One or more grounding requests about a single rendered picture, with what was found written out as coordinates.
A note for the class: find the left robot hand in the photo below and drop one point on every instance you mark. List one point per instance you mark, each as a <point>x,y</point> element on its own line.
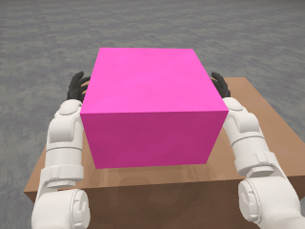
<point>75,89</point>

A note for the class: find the right robot hand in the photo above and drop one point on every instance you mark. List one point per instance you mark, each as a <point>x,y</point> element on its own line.
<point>221,85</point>

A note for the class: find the robot right forearm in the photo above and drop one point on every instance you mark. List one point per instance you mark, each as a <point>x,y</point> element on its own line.
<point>252,155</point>

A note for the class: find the pedestal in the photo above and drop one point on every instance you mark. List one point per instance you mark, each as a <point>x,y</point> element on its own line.
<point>188,196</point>

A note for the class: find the carton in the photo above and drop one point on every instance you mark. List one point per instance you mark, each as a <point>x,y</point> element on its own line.
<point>149,107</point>

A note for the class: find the robot left upper arm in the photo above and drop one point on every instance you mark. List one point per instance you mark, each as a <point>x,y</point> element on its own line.
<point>67,209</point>

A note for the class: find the robot left forearm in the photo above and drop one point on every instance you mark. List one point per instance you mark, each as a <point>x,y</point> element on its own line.
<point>63,163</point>

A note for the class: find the robot right upper arm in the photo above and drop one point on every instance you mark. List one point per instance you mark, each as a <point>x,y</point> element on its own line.
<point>270,202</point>

